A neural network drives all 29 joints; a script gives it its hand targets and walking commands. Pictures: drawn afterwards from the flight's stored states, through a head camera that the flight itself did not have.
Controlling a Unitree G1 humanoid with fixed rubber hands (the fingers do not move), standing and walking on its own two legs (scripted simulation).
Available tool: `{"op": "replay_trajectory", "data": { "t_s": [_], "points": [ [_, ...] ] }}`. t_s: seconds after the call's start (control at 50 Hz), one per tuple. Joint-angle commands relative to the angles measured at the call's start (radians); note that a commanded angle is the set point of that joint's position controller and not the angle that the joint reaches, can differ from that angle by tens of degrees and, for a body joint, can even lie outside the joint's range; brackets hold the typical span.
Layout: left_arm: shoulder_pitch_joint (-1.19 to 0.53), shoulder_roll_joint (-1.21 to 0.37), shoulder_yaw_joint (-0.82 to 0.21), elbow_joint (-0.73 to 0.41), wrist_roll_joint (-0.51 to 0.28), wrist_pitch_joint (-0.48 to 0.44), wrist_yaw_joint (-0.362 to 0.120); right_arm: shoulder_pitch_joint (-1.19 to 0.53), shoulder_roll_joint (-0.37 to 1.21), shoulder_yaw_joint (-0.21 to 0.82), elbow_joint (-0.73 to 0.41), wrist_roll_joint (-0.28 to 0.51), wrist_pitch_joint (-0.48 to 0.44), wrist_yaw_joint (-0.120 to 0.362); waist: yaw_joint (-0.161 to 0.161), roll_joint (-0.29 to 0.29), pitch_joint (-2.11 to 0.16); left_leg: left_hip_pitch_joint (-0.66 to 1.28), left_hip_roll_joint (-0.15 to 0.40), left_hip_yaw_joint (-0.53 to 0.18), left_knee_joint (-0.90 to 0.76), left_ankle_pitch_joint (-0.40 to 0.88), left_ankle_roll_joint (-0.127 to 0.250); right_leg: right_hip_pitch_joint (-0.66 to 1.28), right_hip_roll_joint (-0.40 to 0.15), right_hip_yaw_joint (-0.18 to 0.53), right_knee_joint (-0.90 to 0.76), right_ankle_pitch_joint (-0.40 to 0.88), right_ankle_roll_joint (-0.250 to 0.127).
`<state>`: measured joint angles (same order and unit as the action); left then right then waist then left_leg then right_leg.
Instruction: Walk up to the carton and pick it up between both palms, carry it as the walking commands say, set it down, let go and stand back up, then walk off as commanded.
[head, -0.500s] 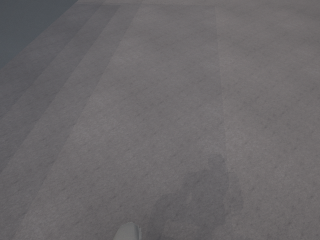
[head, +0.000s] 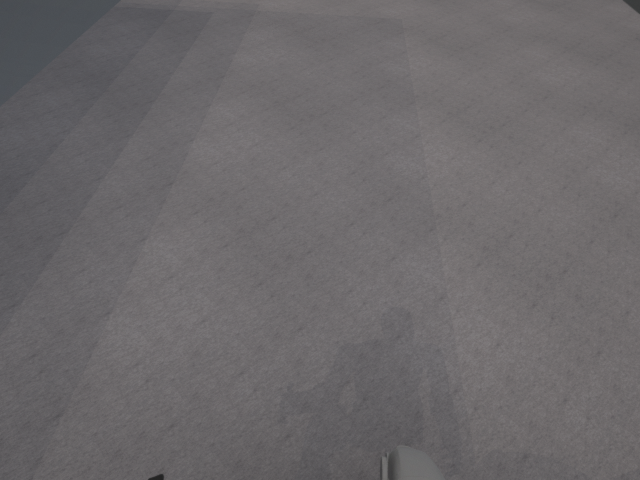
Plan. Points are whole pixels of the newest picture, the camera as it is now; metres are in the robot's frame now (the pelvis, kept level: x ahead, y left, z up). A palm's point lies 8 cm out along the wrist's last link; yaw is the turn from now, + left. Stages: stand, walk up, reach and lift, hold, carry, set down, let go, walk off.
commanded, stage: walk off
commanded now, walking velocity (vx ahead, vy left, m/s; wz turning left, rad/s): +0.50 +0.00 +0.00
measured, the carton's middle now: out of the picture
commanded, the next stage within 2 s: none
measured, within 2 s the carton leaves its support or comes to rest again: neither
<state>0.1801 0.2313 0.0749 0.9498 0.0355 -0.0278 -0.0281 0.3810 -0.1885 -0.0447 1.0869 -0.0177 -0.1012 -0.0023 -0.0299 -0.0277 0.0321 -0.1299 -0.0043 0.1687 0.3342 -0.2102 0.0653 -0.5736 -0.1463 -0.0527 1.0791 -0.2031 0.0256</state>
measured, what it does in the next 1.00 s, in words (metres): walks ahead: right foot, then left foot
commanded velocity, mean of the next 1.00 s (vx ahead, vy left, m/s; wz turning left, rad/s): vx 0.50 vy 0.00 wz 0.00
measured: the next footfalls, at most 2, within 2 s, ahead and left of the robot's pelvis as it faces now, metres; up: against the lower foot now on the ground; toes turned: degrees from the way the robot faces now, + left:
right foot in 0.28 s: +0.31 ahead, -0.15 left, +0.00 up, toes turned -9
left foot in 0.82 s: +0.57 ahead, +0.09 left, +0.00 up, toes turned +9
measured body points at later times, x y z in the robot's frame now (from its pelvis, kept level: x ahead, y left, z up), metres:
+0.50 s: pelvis +0.26 -0.07 +0.00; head +0.28 -0.08 +0.45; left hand +0.26 +0.18 -0.15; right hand +0.31 -0.32 -0.16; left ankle +0.24 +0.08 -0.66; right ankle +0.27 -0.14 -0.75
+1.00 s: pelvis +0.51 +0.01 -0.01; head +0.53 +0.02 +0.44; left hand +0.54 +0.25 -0.16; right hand +0.55 -0.25 -0.15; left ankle +0.53 +0.08 -0.75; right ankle +0.45 -0.14 -0.65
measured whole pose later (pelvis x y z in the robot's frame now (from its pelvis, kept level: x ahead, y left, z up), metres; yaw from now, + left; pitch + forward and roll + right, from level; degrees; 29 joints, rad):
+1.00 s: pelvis +0.51 +0.01 -0.01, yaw +0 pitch +0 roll +0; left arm 0.29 0.20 0.07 1.01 0.02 -0.06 -0.01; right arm 0.24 -0.19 -0.06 1.04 -0.02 -0.09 0.00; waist 0.00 -0.02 0.05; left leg -0.23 0.01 0.18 0.43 -0.20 0.07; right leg -0.44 -0.11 -0.05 1.16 -0.30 -0.01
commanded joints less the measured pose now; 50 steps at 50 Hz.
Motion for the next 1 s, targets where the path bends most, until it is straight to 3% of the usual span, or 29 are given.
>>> {"op": "replay_trajectory", "data": {
  "t_s": [0.0, 0.08, 0.14, 0.18, 0.22, 0.24, 0.26, 0.28, 0.3, 0.32, 0.34, 0.36, 0.38, 0.4, 0.46, 0.54, 0.6, 0.7, 0.74, 0.76, 0.78, 0.8, 0.82, 0.84, 0.86, 0.9, 0.94, 0.98],
  "points": [
    [-0.02, -0.005, -0.008, -0.047, -0.002, 0.014, -0.01, 0.046, -0.086, -0.006, -0.027, 0.0, -0.018, -0.005, 0.02, 0.105, 0.056, 0.02, 0.264, -0.207, -0.209, 0.228, 0.071, -0.108, -0.034, -0.002, -0.095, 0.087, 0.027],
    [-0.167, -0.01, -0.021, -0.091, -0.015, 0.008, -0.011, 0.112, -0.093, -0.003, -0.01, -0.003, -0.013, -0.004, -0.018, 0.113, 0.077, 0.079, 0.245, -0.154, -0.211, 0.28, 0.063, -0.067, 0.001, -0.043, -0.335, 0.15, 0.032],
    [-0.241, -0.007, -0.024, -0.115, -0.015, 0.0, -0.008, 0.164, -0.095, -0.006, 0.01, -0.006, -0.006, -0.005, -0.044, 0.135, 0.088, 0.151, 0.258, -0.136, -0.173, 0.327, 0.064, -0.037, 0.032, -0.076, -0.433, 0.124, 0.007],
    [-0.261, -0.004, -0.023, -0.124, -0.014, -0.007, -0.005, 0.174, -0.099, -0.01, 0.021, -0.01, 0.002, -0.008, -0.045, 0.154, 0.1, 0.184, 0.275, -0.136, -0.143, 0.378, 0.063, -0.006, 0.045, -0.082, -0.481, 0.077, -0.015],
    [-0.213, 0.009, -0.017, -0.113, -0.009, -0.018, 0.001, 0.153, -0.117, -0.017, 0.027, -0.01, 0.009, -0.012, -0.011, 0.164, 0.082, 0.199, 0.282, -0.118, -0.06, 0.566, 0.051, 0.091, 0.077, -0.096, -0.525, 0.013, -0.045],
    [-0.115, 0.022, -0.007, -0.082, -0.005, -0.027, 0.007, 0.138, -0.13, -0.022, 0.029, -0.007, 0.013, -0.013, 0.039, 0.146, 0.035, 0.193, 0.269, -0.096, 0.061, 0.693, 0.04, 0.214, 0.111, -0.109, -0.566, 0.013, -0.06],
    [0.058, 0.049, 0.009, -0.021, 0.001, -0.04, 0.016, 0.127, -0.136, -0.024, 0.027, 0.001, 0.017, -0.014, 0.112, 0.097, -0.057, 0.125, 0.23, -0.054, 0.253, 0.703, 0.021, 0.437, 0.137, -0.135, -0.623, 0.048, -0.083],
    [0.246, 0.119, 0.031, 0.022, 0.022, -0.051, 0.027, 0.11, -0.107, -0.014, 0.003, 0.005, 0.016, -0.015, 0.184, 0.029, -0.177, -0.087, 0.193, -0.034, 0.509, 0.4, -0.007, 0.704, -0.036, 0.041, -0.614, 0.003, -0.127],
    [0.336, 0.243, 0.057, 0.044, 0.029, -0.048, 0.028, 0.174, 0.005, 0.002, -0.037, 0.037, 0.013, -0.008, 0.168, -0.257, -0.3, -0.429, 0.017, -0.034, 0.851, -0.28, -0.045, 0.946, -0.345, 0.518, -0.759, -0.109, -0.234],
    [0.294, 0.235, 0.06, 0.054, -0.012, -0.037, 0.023, 0.091, -0.078, -0.024, -0.045, 0.012, 0.015, -0.008, 0.16, -0.13, -0.258, -0.483, 0.057, -0.19, 0.969, -0.285, -0.035, 0.84, -0.319, 0.59, -0.833, -0.088, -0.243],
    [0.196, 0.167, 0.039, 0.041, -0.01, -0.041, 0.021, 0.025, -0.072, -0.026, -0.065, 0.014, 0.012, -0.003, 0.114, -0.078, -0.116, -0.525, 0.102, -0.194, 0.995, -0.198, -0.03, 0.71, -0.288, 0.453, -0.829, -0.062, -0.226],
    [0.132, 0.088, 0.018, 0.033, -0.007, -0.052, 0.016, -0.006, -0.049, -0.023, -0.067, 0.011, 0.006, 0.002, 0.083, -0.02, -0.054, -0.497, 0.134, -0.191, 0.958, -0.114, -0.029, 0.592, -0.245, 0.346, -0.844, 0.047, -0.204],
    [0.1, 0.04, 0.004, 0.035, -0.007, -0.06, 0.018, -0.004, -0.035, -0.026, -0.062, 0.001, 0.012, 0.005, 0.051, -0.024, -0.027, -0.46, 0.153, -0.185, 0.915, -0.073, -0.035, 0.511, -0.199, 0.261, -0.862, 0.087, -0.175],
    [0.095, 0.006, -0.009, 0.047, -0.01, -0.064, 0.022, 0.021, -0.021, -0.025, -0.053, -0.012, 0.026, 0.009, 0.023, -0.043, -0.016, -0.412, 0.165, -0.185, 0.885, -0.058, -0.044, 0.448, -0.164, 0.198, -0.878, 0.112, -0.152],
    [0.161, 0.025, -0.011, 0.081, -0.018, -0.084, 0.031, -0.017, -0.007, -0.023, -0.078, -0.018, 0.06, 0.023, 0.001, -0.051, 0.005, -0.413, 0.167, -0.155, 0.826, -0.009, -0.064, 0.391, -0.128, 0.12, -0.907, 0.181, -0.15],
    [0.232, 0.033, -0.018, 0.095, -0.018, -0.088, 0.033, -0.19, -0.015, -0.016, -0.142, -0.017, 0.079, 0.036, 0.028, -0.052, 0.062, -0.505, 0.185, -0.121, 0.641, 0.102, -0.099, 0.405, -0.109, 0.074, -0.959, 0.156, -0.162],
    [0.28, 0.044, -0.02, 0.097, -0.017, -0.085, 0.034, -0.314, -0.017, -0.006, -0.184, -0.007, 0.077, 0.04, 0.059, -0.048, 0.083, -0.485, 0.164, -0.094, 0.442, 0.152, -0.115, 0.446, -0.099, 0.046, -0.972, 0.176, -0.156],
    [0.364, 0.053, -0.017, 0.129, -0.012, -0.074, 0.035, -0.434, -0.028, -0.004, -0.225, -0.004, 0.063, 0.037, 0.104, -0.084, 0.087, -0.432, 0.113, -0.04, 0.274, 0.113, -0.093, 0.576, -0.115, 0.018, -0.913, 0.287, -0.156],
    [0.366, 0.066, -0.011, 0.14, -0.006, -0.066, 0.038, -0.436, -0.036, -0.008, -0.231, -0.009, 0.054, 0.033, 0.097, -0.103, 0.09, -0.389, 0.094, -0.031, 0.231, 0.043, -0.068, 0.608, -0.133, 0.016, -0.867, 0.367, -0.151],
    [0.353, 0.075, -0.008, 0.142, -0.006, -0.062, 0.04, -0.404, -0.043, -0.013, -0.224, -0.012, 0.048, 0.03, 0.075, -0.106, 0.074, -0.333, 0.074, -0.023, 0.21, 0.005, -0.052, 0.613, -0.136, 0.007, -0.814, 0.468, -0.144],
    [0.338, 0.083, -0.005, 0.143, -0.01, -0.058, 0.041, -0.307, -0.054, -0.021, -0.194, -0.013, 0.039, 0.025, 0.027, -0.085, 0.03, -0.215, 0.047, -0.014, 0.159, 0.013, -0.036, 0.611, -0.124, -0.017, -0.696, 0.586, -0.132],
    [0.318, 0.082, -0.005, 0.137, -0.02, -0.055, 0.041, -0.136, -0.083, -0.035, -0.135, -0.019, 0.025, 0.017, -0.045, -0.031, -0.062, 0.005, 0.028, -0.001, 0.101, 0.053, -0.016, 0.546, -0.083, -0.065, -0.505, 0.606, -0.111],
    [0.295, 0.055, -0.014, 0.106, -0.024, -0.057, 0.042, 0.054, -0.163, -0.059, -0.089, -0.041, 0.015, 0.003, -0.125, 0.052, -0.188, 0.266, 0.215, -0.2, 0.102, -0.005, 0.034, 0.336, -0.043, -0.09, -0.236, 0.321, -0.08],
    [0.349, -0.048, -0.029, 0.067, -0.05, -0.059, 0.036, 0.135, -0.293, -0.091, -0.063, -0.041, 0.021, 0.0, -0.106, 0.325, -0.281, 0.492, 0.487, -0.64, -0.037, -0.092, 0.132, -0.002, 0.123, -0.1, 0.082, -0.305, -0.038],
    [0.275, 0.033, -0.007, 0.06, -0.031, -0.055, 0.038, 0.091, -0.263, -0.086, -0.061, -0.004, 0.033, 0.005, -0.096, 0.202, -0.231, 0.391, 0.468, -0.687, -0.087, -0.083, 0.142, -0.068, 0.081, 0.052, 0.195, -0.3, -0.049],
    [0.185, 0.002, -0.005, 0.041, -0.03, -0.062, 0.027, -0.075, -0.125, -0.049, -0.083, -0.009, 0.018, 0.013, -0.026, 0.088, -0.048, 0.145, 0.379, -0.451, -0.102, 0.047, 0.108, -0.069, 0.007, 0.056, 0.188, -0.136, -0.055],
    [0.208, -0.023, -0.001, 0.051, -0.009, -0.042, 0.02, -0.104, -0.045, -0.022, -0.071, -0.005, 0.007, 0.005, 0.034, 0.103, -0.01, 0.007, 0.306, -0.318, -0.137, 0.116, 0.059, 0.014, -0.02, 0.057, 0.122, -0.072, -0.04],
    [0.195, -0.029, 0.001, 0.037, 0.002, -0.018, 0.01, -0.059, -0.051, -0.017, -0.052, 0.004, -0.007, -0.003, 0.053, 0.116, -0.007, -0.024, 0.279, -0.263, -0.158, 0.178, 0.056, 0.027, -0.017, 0.041, 0.087, -0.037, -0.02]
  ]
}}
